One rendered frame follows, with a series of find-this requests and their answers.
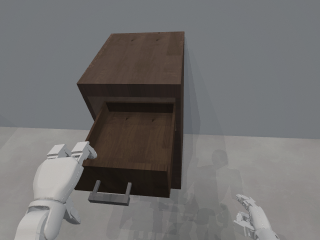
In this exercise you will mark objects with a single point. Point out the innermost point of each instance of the right robot forearm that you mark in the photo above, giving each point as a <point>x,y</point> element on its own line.
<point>265,234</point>

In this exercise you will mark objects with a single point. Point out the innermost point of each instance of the handle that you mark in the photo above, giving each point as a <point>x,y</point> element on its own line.
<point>111,199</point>

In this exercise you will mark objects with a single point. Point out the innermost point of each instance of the right robot hand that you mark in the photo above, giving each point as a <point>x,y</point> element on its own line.
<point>245,224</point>

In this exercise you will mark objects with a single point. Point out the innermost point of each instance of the left robot forearm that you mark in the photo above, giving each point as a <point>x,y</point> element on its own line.
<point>42,221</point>

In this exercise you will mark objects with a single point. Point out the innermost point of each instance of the cabinet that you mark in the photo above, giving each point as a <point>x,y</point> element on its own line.
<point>140,67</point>

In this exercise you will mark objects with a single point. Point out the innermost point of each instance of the left robot hand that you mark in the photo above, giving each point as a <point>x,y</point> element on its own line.
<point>57,176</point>

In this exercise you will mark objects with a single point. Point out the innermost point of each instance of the drawer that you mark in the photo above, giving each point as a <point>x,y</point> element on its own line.
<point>134,142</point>

